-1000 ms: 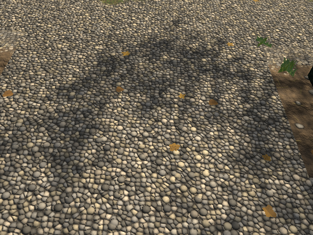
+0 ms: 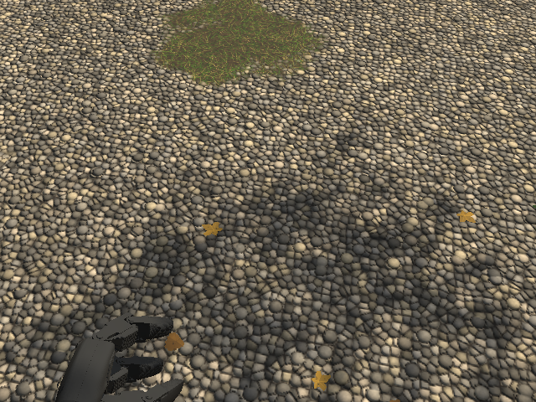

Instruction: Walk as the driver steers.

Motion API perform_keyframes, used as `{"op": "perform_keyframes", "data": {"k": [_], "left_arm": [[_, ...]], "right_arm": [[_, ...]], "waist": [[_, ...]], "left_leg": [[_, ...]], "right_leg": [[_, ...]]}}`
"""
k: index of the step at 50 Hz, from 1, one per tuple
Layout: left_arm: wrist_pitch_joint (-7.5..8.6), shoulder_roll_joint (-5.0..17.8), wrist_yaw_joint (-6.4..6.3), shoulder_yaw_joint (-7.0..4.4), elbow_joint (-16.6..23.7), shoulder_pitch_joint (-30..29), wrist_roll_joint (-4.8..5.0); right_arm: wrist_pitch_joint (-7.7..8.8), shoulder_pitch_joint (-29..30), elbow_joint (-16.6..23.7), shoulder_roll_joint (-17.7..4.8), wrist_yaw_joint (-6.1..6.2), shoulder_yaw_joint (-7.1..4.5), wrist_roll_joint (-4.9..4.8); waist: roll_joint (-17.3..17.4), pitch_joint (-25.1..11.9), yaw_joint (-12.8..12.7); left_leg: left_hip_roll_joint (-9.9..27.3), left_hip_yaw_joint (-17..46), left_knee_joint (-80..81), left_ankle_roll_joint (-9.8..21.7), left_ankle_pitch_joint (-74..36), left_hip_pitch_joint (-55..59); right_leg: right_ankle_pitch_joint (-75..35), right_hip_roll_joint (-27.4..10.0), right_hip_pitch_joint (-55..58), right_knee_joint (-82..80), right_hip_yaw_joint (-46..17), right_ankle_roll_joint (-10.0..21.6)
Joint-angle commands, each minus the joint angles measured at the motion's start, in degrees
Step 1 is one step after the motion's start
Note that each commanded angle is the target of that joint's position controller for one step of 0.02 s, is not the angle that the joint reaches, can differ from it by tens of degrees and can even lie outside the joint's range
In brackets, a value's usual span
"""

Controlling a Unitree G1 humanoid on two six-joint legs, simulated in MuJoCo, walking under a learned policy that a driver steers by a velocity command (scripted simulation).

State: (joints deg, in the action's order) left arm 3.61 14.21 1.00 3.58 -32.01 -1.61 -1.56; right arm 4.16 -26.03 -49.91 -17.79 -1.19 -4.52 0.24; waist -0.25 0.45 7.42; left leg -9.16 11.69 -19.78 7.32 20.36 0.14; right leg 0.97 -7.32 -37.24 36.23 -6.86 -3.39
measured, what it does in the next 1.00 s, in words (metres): walks ahead, turning left: right foot, then left foot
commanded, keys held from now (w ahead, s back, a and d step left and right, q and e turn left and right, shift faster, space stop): w+q+shift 0.36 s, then q+shift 0.30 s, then shift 0.34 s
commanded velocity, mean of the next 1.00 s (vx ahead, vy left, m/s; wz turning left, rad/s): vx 0.58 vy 0.00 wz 0.82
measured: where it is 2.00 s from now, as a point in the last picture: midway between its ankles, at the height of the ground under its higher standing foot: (179, 328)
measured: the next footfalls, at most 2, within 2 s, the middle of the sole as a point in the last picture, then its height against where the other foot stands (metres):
right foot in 0.08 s outside the picture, level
left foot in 0.50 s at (211, 358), level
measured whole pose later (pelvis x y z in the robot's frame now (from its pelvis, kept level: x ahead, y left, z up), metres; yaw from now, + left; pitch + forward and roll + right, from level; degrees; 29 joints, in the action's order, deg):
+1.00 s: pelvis +0.69 +0.05 -0.01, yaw +51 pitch +2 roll -1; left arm 3.8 13.6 -0.9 -1.7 -35.2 6.4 -1.9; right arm -1.2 -9.7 -38.7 -16.1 1.7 -3.0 -0.9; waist 0.2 1.8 0.9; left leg -9.9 11.7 -58.5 -1.0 33.4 -22.1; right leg 6.6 2.6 -27.1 31.9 -2.3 1.1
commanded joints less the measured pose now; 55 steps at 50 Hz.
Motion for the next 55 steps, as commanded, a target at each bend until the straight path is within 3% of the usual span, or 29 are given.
{"op": "perform_keyframes", "data": {"k": [1, 2, 3, 4, 5, 6, 7, 8, 11, 16, 19, 22, 24, 25, 26, 27, 28, 30, 33, 37, 42, 45, 46, 47, 48, 49, 51, 53, 55], "left_arm": [[0.97, 8.3, -0.85, -3.18, 1.8, 2.0, 0.44], [1.38, 10.8, -1.47, -4.47, -0.1, 9.1, 0.49], [1.76, 13.4, -2.20, -5.90, -2.9, 20.9, 0.12], [2.05, 18.0, -3.33, -7.82, -5.1, 35.0, -1.47], [1.49, 23.1, -3.25, -8.71, -4.6, 31.2, -3.41], [0.91, 19.0, -2.94, -8.91, -3.8, 23.2, -2.52], [0.57, 12.7, -2.61, -7.71, -2.8, 18.8, -1.92], [0.46, 9.9, -2.21, -7.08, -4.1, 18.5, -1.72], [1.50, 4.7, -1.73, -5.76, -10.6, 25.1, -0.75], [3.86, 6.4, -0.86, -6.11, -12.8, 23.5, -0.26], [3.83, 7.4, -1.45, -6.17, -15.0, 26.4, -0.22], [3.28, 12.8, -2.96, -7.38, -14.8, 27.4, 0.50], [1.90, 14.5, -3.33, -7.93, -13.6, 25.0, 1.25], [2.31, 17.8, -3.92, -9.55, -10.6, 21.8, 3.20], [3.51, 8.2, -3.67, -6.80, -7.1, 21.9, -1.09], [4.67, 9.6, -3.15, -6.23, -3.2, 26.6, 1.56], [5.17, 13.3, -3.13, -6.78, -2.5, 21.4, 2.32], [4.03, 12.4, -3.61, -7.45, -3.2, 20.1, 1.90], [1.58, 11.7, -3.90, -8.37, -2.4, 19.3, 0.68], [1.05, 5.6, -3.73, -6.70, -1.0, 14.4, 0.09], [0.84, 6.5, -2.44, -6.98, 1.4, 5.9, 1.09], [1.90, 8.0, -1.95, -8.16, 0.9, 8.2, 0.51], [2.35, 10.1, -2.09, -8.43, 1.3, 8.9, -0.35], [1.92, 10.8, -2.34, -8.09, 1.9, 9.6, -2.49], [1.31, 8.7, -2.15, -8.12, -0.1, 13.6, -1.42], [0.70, 7.1, -2.01, -7.85, 0.4, 13.1, -0.06], [-1.06, 6.6, -2.08, -7.42, 0.3, 11.0, 0.60], [-2.30, 6.3, -2.18, -7.01, 0.6, 6.4, 0.28], [-3.04, 5.4, -1.99, -7.12, 0.0, 6.1, 0.28]], "right_arm": [[0.63, 2.2, 4.1, -11.4, 0.20, -3.26, 0.21], [0.67, 3.4, 4.4, -12.7, 0.12, -3.53, 0.63], [0.99, 6.8, 5.2, -13.4, -0.07, -3.59, 0.66], [1.81, 9.5, 7.5, -7.2, 0.21, -1.86, 0.55], [1.90, 4.8, 11.6, 1.5, 0.12, 0.71, -2.05], [0.78, 5.2, 10.9, -2.4, 0.62, 1.16, -0.80], [-0.14, 9.8, 10.4, -5.4, 0.41, 0.55, 0.61], [-0.65, 12.4, 10.6, -5.6, -0.43, 0.45, 1.28], [-2.67, 17.7, 13.4, -1.7, -2.82, 1.49, 2.05], [-3.85, 25.5, 19.3, -1.3, -3.87, 3.12, 1.74], [-3.57, 32.3, 20.8, -0.5, -5.01, 4.13, 1.91], [-2.81, 25.3, 17.8, -0.8, -4.76, 4.11, 2.70], [-2.18, 5.8, 11.1, -5.4, -3.11, 1.56, 2.90], [-2.00, 3.0, 12.1, -12.4, -1.77, -2.45, -4.14], [-2.13, 5.5, 12.8, -18.5, -0.12, -2.71, -2.79], [-2.03, 6.4, 16.9, -19.0, 0.11, -3.17, 1.67], [-2.23, 10.0, 19.1, -16.3, 0.08, -3.46, 1.32], [-1.26, 17.8, 20.0, -10.4, -0.18, -1.94, -1.75], [-1.30, 20.6, 19.6, -8.1, 0.45, -1.71, -1.56], [-3.85, 18.3, 16.8, -7.0, 3.28, -1.67, -1.57], [-5.26, 14.8, 15.0, -4.3, 3.84, -0.81, -1.35], [-4.84, 16.4, 15.3, -2.5, 3.39, -0.09, -1.06], [-4.29, 13.7, 15.5, -0.1, 3.04, 0.62, -0.26], [-3.85, 5.5, 14.2, 0.4, 2.91, 0.91, -0.59], [-3.84, 3.9, 13.7, -4.0, 2.62, 0.24, -1.19], [-4.95, 7.6, 12.7, -8.1, 2.78, -0.91, -1.30], [-7.57, 12.8, 12.8, -6.7, 3.57, -1.09, -1.05], [-8.31, 12.7, 12.8, -3.1, 3.54, -0.16, -1.16], [-7.73, 12.0, 12.0, 0.2, 3.57, 0.80, -0.89]], "waist": [[4.3, -0.8, -3.9], [3.3, -5.6, -7.9], [1.6, -11.6, -15.3], [-5.8, -19.6, -20.8], [-24.2, -22.0, -13.5], [-20.1, -16.2, -10.5], [-10.3, -9.3, -11.0], [-4.7, -5.1, -10.8], [-5.9, -0.2, -9.9], [-4.4, 3.8, -6.4], [-0.9, 9.2, -7.7], [-3.7, 3.7, -3.9], [-4.7, -6.7, 4.5], [-3.4, -7.4, 5.3], [14.2, -10.4, -0.7], [10.1, -29.6, -2.0], [-1.7, -28.7, -1.1], [-10.6, -11.1, -8.6], [-6.6, -3.0, -12.0], [-0.7, -8.2, -9.8], [7.2, -7.8, -5.7], [7.8, -6.9, -8.5], [2.5, -9.4, -7.5], [-11.2, -12.4, -4.5], [-16.0, -17.6, -5.0], [-8.5, -15.9, -7.5], [-3.0, -9.6, -7.9], [-4.9, -5.1, -5.7], [-8.6, -5.6, -6.1]], "left_leg": [[9.6, 11.4, -0.5, 4.3, -29.2, -10.8], [8.8, 10.5, -9.8, 2.9, -36.2, -9.4], [6.5, 8.1, -24.1, 1.3, -36.6, -14.2], [3.6, 3.9, -44.4, 0.9, -20.1, -23.6], [-0.8, -2.0, -58.9, -0.8, 11.2, -40.7], [4.6, -4.3, -64.3, 0.1, 4.0, -48.2], [8.3, -6.4, -62.8, -0.1, -1.6, -48.9], [10.3, -7.1, -59.6, -0.7, -4.4, -47.2], [13.8, -7.4, -57.9, -1.4, -6.3, -47.4], [14.1, -10.9, -48.5, -1.5, -16.2, -47.6], [11.6, -19.1, -32.1, -0.1, -19.5, -42.6], [3.9, -25.1, -22.2, 1.4, -19.0, -25.8], [1.4, -19.2, -17.0, 4.7, -22.8, -2.1], [7.3, -9.7, -10.1, 5.9, -32.2, 11.4], [16.3, 4.9, -16.1, 8.9, -63.9, 22.7], [29.7, 29.2, -9.9, 22.9, -56.4, 35.2], [27.3, 30.8, -3.7, 21.7, -40.6, 28.4], [20.8, 22.9, 1.1, 17.0, -33.2, 6.7], [14.6, 13.2, 2.2, 13.8, -45.2, -15.1], [7.0, 2.9, -4.5, 7.5, -51.5, -22.5], [8.7, 8.1, -8.0, 3.5, -31.7, -19.3], [9.5, 11.2, -15.9, 1.2, -26.7, -13.9], [6.0, 8.0, -24.0, -1.6, -15.5, -16.9], [-1.2, 3.5, -37.5, -6.2, 15.3, -27.3], [1.2, 1.7, -45.0, -9.4, 21.0, -31.5], [3.4, 1.4, -50.5, -11.3, 18.2, -31.8], [4.5, -1.6, -54.7, -12.7, 12.7, -33.6], [6.3, -5.5, -46.0, -12.5, 8.5, -28.1], [6.7, -9.6, -34.6, -12.6, 8.3, -22.4]], "right_leg": [[0.4, 6.8, 20.7, -6.7, 5.7, 0.8], [5.7, 8.2, 28.4, -6.9, 6.0, 1.6], [9.7, 6.3, 41.3, -5.3, 5.6, 2.4], [31.2, -5.8, 54.7, -6.4, -6.9, 3.6], [48.0, -20.3, 60.7, -22.1, -39.8, 7.0], [56.3, -20.0, 54.4, -25.1, -46.2, 10.3], [50.1, -16.8, 47.6, -23.1, -33.4, 9.8], [36.9, -13.5, 41.7, -22.2, -22.2, 8.9], [14.1, -7.8, 36.7, -22.6, -3.7, 5.5], [-6.4, -7.1, 31.6, -27.3, 11.8, 5.1], [-21.0, -4.0, 32.0, -28.9, 19.8, 3.2], [-58.1, -4.5, 34.5, -13.3, 22.4, 1.3], [-53.7, -6.7, 28.4, 12.3, 20.2, 1.5], [-17.8, 0.9, 16.8, 27.4, 18.0, -1.2], [34.3, 9.2, 0.0, 51.1, 14.9, -2.3], [35.4, 10.6, -8.6, 62.5, -0.2, -2.8], [29.8, 8.3, -8.1, 58.1, -3.9, -1.2], [26.8, 5.0, -6.7, 48.4, -2.8, -1.2], [24.5, 3.7, 1.9, 36.0, -1.4, -3.3], [8.9, 7.6, 10.3, 15.8, 4.1, -3.8], [-0.6, 9.1, 14.2, 1.6, 2.5, -1.9], [-5.9, 7.3, 19.4, -11.1, 1.5, 1.9], [-24.5, 0.3, 27.7, -10.9, -3.7, 5.0], [-48.6, -12.4, 38.9, -8.6, -17.0, 16.3], [-41.2, -19.4, 40.4, -11.2, -30.6, 23.3], [-27.6, -15.6, 38.4, -11.5, -28.4, 21.9], [-6.2, -9.4, 30.7, -14.1, -20.1, 16.8], [5.8, -3.3, 20.9, -17.8, -11.8, 13.0], [8.2, 0.4, 19.5, -19.1, -6.6, 12.0]]}}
